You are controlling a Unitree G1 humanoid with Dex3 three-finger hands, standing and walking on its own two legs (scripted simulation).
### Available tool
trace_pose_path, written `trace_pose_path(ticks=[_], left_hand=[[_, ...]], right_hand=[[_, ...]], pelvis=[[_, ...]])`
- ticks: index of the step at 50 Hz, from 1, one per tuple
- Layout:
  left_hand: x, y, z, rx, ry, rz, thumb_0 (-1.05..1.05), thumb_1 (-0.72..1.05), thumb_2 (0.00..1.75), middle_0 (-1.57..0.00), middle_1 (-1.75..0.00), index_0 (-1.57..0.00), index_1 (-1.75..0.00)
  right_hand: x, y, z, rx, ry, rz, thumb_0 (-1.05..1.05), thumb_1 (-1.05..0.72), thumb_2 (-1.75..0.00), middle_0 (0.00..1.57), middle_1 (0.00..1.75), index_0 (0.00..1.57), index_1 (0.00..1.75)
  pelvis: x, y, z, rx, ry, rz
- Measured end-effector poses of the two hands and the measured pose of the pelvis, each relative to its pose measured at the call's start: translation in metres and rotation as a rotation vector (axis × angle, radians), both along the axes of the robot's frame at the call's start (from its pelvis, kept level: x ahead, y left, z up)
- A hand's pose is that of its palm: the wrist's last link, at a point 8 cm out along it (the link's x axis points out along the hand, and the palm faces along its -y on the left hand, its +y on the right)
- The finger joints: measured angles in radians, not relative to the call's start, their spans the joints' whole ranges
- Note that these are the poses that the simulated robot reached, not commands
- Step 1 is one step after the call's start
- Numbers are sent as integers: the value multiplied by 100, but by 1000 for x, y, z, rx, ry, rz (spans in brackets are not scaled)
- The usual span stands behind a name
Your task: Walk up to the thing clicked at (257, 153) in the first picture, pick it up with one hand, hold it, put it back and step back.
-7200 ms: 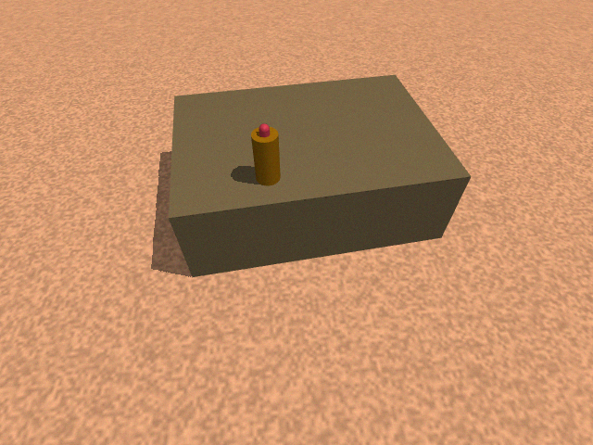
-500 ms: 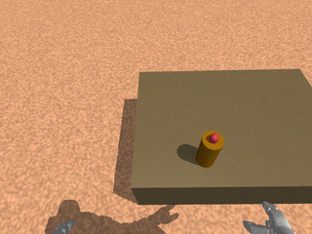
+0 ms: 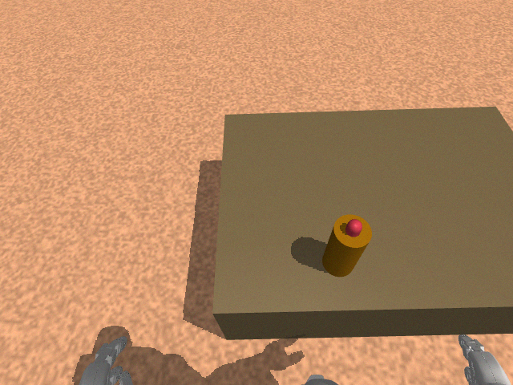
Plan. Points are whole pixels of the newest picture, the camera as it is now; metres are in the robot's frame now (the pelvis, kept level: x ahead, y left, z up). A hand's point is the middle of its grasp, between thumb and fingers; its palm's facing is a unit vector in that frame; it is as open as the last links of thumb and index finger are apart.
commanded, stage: go down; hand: right
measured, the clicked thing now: (346, 244) +0.46 -0.21 -0.27
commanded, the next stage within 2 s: none
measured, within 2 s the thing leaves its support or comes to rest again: neither
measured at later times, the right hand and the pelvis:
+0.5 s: hand (453, 378) +0.16 -0.29 -0.11, palm faces +0.09 +0.95 -0.31, open 17.6 cm; pelvis +0.01 +0.00 -0.02, yaw -1 degrees
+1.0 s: hand (469, 380) +0.15 -0.31 -0.10, palm faces +0.13 +0.94 -0.32, open 17.6 cm; pelvis -0.01 +0.00 -0.03, yaw -1 degrees
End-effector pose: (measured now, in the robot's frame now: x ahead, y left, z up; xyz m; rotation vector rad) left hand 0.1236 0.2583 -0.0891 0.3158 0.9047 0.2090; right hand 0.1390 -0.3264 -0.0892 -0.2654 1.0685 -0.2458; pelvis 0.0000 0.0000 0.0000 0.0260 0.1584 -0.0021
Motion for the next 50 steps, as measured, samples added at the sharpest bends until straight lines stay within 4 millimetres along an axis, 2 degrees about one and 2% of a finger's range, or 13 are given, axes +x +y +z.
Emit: trace_pose_path(ticks=[8, 15, 28, 44, 50], left_hand=[[13, -1, 3, 4, -71, 26, 1, 88, 92, -21, -30, -20, -30], [19, -1, 1, 10, -97, 28, 1, 88, 92, -21, -30, -20, -30], [17, -4, -4, 33, -116, 27, 1, 88, 92, -20, -30, -20, -30], [13, -10, -2, 42, -181, 23, 1, 89, 91, -21, -30, -20, -30], [9, -10, -3, 58, -183, 10, 1, 89, 91, -21, -30, -20, -30]], right_hand=[[8, -8, 12, -2, -27, -3, 0, 52, -5, 4, 5, 4, 5], [4, -7, 11, 27, 11, 2, 0, 56, -5, 4, 6, 4, 5], [0, -11, 13, 13, -39, -3, 0, 57, -5, 4, 6, 4, 5], [-14, -15, 18, 18, -54, -6, 0, 57, -5, 4, 6, 4, 5], [-5, -24, 24, -1, -120, -23, -1, 56, -5, 4, 6, 4, 5]], pelvis=[[8, 1, -4, 8, 1, -6], [9, 0, -8, 11, 18, -5], [6, 0, -19, 22, 38, -14], [-4, -4, -24, 32, 36, -21], [-9, -4, -26, 34, 30, -27]])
